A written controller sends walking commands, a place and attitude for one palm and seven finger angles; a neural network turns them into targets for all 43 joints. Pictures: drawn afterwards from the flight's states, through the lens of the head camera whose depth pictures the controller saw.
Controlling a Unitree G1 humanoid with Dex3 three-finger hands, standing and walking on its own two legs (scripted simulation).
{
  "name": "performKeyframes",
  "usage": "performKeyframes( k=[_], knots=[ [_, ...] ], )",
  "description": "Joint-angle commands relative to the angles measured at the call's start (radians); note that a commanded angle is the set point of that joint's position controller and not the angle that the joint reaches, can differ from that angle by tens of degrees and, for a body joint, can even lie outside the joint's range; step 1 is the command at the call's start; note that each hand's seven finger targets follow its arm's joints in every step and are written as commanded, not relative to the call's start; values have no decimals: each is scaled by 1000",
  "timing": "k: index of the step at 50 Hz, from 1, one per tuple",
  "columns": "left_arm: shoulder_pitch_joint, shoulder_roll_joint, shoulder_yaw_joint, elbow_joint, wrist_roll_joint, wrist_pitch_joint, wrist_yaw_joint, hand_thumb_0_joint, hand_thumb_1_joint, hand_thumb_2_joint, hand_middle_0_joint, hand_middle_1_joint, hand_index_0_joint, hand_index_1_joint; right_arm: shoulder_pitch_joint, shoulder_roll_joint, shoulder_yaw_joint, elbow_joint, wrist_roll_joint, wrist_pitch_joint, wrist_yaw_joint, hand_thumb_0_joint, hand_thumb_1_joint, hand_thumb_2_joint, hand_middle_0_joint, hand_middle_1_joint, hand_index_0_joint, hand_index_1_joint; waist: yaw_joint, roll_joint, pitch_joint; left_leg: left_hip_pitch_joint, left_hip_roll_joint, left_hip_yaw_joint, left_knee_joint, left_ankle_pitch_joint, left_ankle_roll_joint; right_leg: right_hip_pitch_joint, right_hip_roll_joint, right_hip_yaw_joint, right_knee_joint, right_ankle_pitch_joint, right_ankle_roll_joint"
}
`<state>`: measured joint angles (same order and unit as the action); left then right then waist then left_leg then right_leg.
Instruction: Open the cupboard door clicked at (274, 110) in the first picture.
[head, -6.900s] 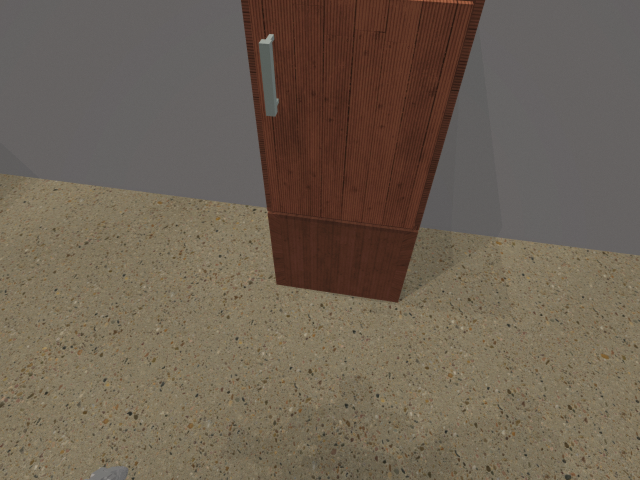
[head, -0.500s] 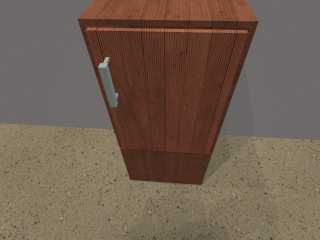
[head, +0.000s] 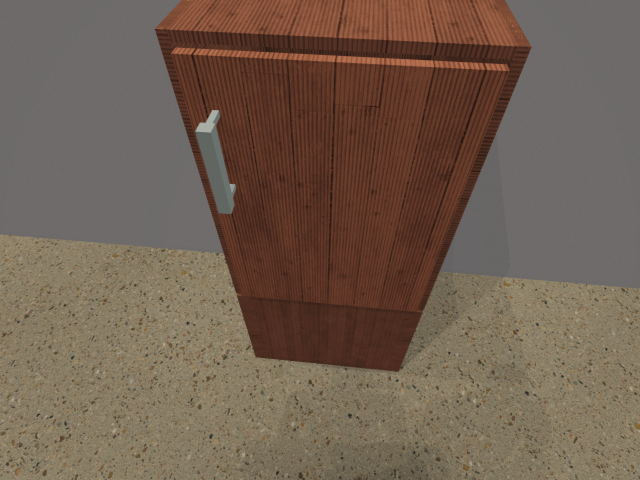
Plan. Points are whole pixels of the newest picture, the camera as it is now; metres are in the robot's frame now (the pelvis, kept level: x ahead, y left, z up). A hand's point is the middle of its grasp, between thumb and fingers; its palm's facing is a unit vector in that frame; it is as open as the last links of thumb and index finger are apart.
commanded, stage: raise the hand with hooked fingers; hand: left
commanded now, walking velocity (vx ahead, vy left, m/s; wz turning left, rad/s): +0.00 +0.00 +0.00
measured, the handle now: (220, 164) +0.53 +0.20 +0.09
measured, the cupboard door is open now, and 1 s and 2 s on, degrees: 0 0 0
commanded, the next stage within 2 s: none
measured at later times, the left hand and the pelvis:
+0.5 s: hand (146, 460) +0.15 +0.21 -0.02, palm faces +0.05 -1.00 -0.04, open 9.4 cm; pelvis -0.04 +0.00 -0.06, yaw +3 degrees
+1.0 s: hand (103, 389) +0.20 +0.26 +0.04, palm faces -0.01 -1.00 -0.06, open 12.4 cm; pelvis -0.04 +0.03 -0.03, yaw +1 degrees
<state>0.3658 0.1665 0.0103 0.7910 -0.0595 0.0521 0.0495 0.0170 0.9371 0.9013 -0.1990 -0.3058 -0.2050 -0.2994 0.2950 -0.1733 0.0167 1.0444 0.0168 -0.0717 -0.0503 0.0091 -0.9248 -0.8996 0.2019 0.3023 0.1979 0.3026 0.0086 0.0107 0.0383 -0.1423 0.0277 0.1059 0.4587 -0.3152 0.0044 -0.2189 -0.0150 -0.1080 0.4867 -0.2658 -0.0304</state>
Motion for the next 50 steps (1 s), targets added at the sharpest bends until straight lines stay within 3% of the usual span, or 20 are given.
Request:
performKeyframes(
  k=[1, 2, 3, 4, 5, 7, 8, 10, 11, 13, 15, 19, 20, 22, 24, 29, 32, 35, 43, 50],
  knots=[
    [-31, -40, -50, -784, -113, -126, 50, 0, 807, 860, -207, -360, -207, -360, -75, -166, -47, -283, 41, -236, -42, 0, -900, -900, 200, 300, 200, 300, -43, 73, -133, 9, 22, -110, -22, 444, 3, -45, -12, 25, 2, 168, 4],
    [-106, 11, -4, -816, -120, -170, 31, 0, 783, 850, -208, -375, -208, -375, -104, -203, -65, -343, 28, -254, -36, 0, -900, -900, 200, 300, 200, 300, -65, -26, -33, -72, 4, -123, 23, 334, 17, -109, -13, 17, -5, 174, 12],
    [-101, 70, 65, -796, -118, -225, 4, 0, 760, 840, -210, -390, -210, -390, -79, -224, -81, -366, 9, -262, -31, 0, -900, -900, 200, 300, 200, 300, -79, -136, -75, -121, -12, -119, 68, 268, 20, -154, -10, 10, 11, 140, 18],
    [11, 38, 85, -701, -125, -280, -36, 0, 737, 830, -212, -405, -212, -405, -88, -215, -90, -393, -3, -265, -26, 0, -900, -900, 200, 300, 200, 300, -51, -229, -56, -204, -18, -112, 109, 202, 17, -207, -9, 6, 39, 79, 25],
    [138, 25, 107, -623, -134, -339, -89, 0, 713, 820, -213, -420, -213, -420, -104, -210, -98, -430, 1, -268, -10, 0, -900, -900, 200, 300, 200, 300, -5, -184, -47, -262, -32, -100, 140, 172, 4, -216, -12, 14, 78, 50, 16],
    [242, -13, 113, -584, -168, -485, -211, 0, 667, 800, -217, -450, -217, -450, -138, -200, -104, -494, -3, -269, 20, 0, -900, -900, 200, 300, 200, 300, 38, -236, -98, -394, -47, -83, 226, 128, -11, -243, -9, 29, 188, 46, 10],
    [257, 11, 144, -583, -185, -559, -275, 0, 643, 790, -218, -465, -218, -465, -150, -203, -112, -519, -4, -266, 33, 0, -900, -900, 200, 300, 200, 300, 45, -244, -133, -452, -54, -76, 274, 114, -15, -243, -14, 48, 232, 69, 8],
    [241, 128, 246, -560, -190, -680, -408, 0, 597, 770, -222, -495, -222, -495, -154, -221, -125, -568, 0, -258, 59, 0, -900, -900, 200, 300, 200, 300, 53, -124, -187, -518, -62, -71, 367, 116, -21, -237, -40, 117, 305, 133, -7],
    [222, 166, 284, -612, -204, -695, -446, 0, 573, 760, -223, -510, -223, -510, -169, -221, -125, -605, 8, -248, 62, 0, -900, -900, 200, 300, 200, 300, 65, -99, -247, -548, -67, -56, 390, 110, -14, -226, -47, 137, 320, 123, -6],
    [150, 174, 294, -703, -251, -647, -476, 0, 527, 740, -227, -540, -227, -540, -193, -218, -118, -671, 24, -223, 48, 0, -900, -900, 200, 300, 200, 300, 61, -73, -292, -564, -75, -37, 408, 72, -1, -228, -48, 169, 303, 45, 5],
    [2, 185, 290, -829, -287, -606, -464, 0, 480, 720, -230, -570, -230, -570, -182, -220, -106, -703, 26, -207, 34, 0, -900, -900, 200, 300, 200, 300, 32, -18, -276, -563, -68, -58, 418, 24, 8, -291, -31, 179, 292, -81, 8],
    [-138, 189, 254, -1045, -254, -614, -394, 0, 387, 680, -237, -630, -237, -630, -97, -196, -90, -689, 18, -205, 10, 0, -900, -900, 200, 300, 200, 300, -29, 62, -340, -485, -33, -90, 441, 71, 21, -316, -7, 149, 312, -12, 10],
    [-215, 198, 224, -1080, -249, -619, -398, 0, 363, 670, -238, -645, -238, -645, -88, -208, -76, -677, 11, -210, 4, 0, -900, -900, 200, 300, 200, 300, -55, 57, -323, -481, -24, -110, 450, 86, 24, -341, 4, 131, 339, 20, 5],
    [-193, 186, 202, -1035, -234, -605, -408, 0, 317, 650, -242, -675, -242, -675, -77, -207, -69, -652, 16, -219, -3, 0, -900, -900, 200, 300, 200, 300, -67, 70, -305, -467, -18, -121, 439, 67, 25, -368, 10, 108, 330, 3, 5],
    [-207, 200, 196, -1002, -233, -567, -428, 0, 270, 630, -245, -705, -245, -705, -85, -216, -62, -641, 20, -233, -11, 0, -900, -900, 200, 300, 200, 300, -68, 78, -306, -464, -19, -131, 418, 43, 24, -366, 11, 94, 316, -25, 8],
    [-129, 250, 289, -914, -266, -412, -449, 0, 153, 580, -253, -780, -253, -780, -119, -213, -47, -649, 30, -235, -17, 0, -900, -900, 200, 300, 200, 300, -12, 30, -326, -460, -22, -142, 336, 44, 17, -268, 7, 64, 274, -42, 11],
    [-97, 270, 342, -921, -286, -378, -427, 0, 83, 550, -258, -825, -258, -825, -125, -204, -40, -657, 25, -236, -13, 0, -900, -900, 200, 300, 200, 300, 19, 12, -347, -432, -21, -144, 295, 98, 11, -213, 10, 42, 272, 9, 8],
    [-126, 288, 370, -895, -296, -383, -409, 0, 13, 520, -263, -870, -263, -870, -124, -209, -35, -650, 20, -239, -12, 0, -900, -900, 200, 300, 200, 300, 19, -32, -270, -449, -19, -145, 270, 79, 8, -216, 15, 42, 247, -24, 5],
    [-264, 307, 344, -920, -280, -399, -428, 0, -173, 440, -277, -990, -277, -990, -78, -234, -36, -628, 28, -271, -21, 0, -900, -900, 200, 300, 200, 300, -10, 57, -277, -338, -13, -149, 216, 64, 7, -224, 13, 34, 212, -26, 5],
    [-354, 367, 393, -895, -283, -352, -438, 0, -337, 370, -288, -1095, -288, -1095, -76, -244, -29, -611, 27, -271, -31, 0, -900, -900, 200, 300, 200, 300, 2, 83, -252, -254, -6, -165, 169, 181, -4, -168, 22, 18, 189, 81, -2]
  ],
)
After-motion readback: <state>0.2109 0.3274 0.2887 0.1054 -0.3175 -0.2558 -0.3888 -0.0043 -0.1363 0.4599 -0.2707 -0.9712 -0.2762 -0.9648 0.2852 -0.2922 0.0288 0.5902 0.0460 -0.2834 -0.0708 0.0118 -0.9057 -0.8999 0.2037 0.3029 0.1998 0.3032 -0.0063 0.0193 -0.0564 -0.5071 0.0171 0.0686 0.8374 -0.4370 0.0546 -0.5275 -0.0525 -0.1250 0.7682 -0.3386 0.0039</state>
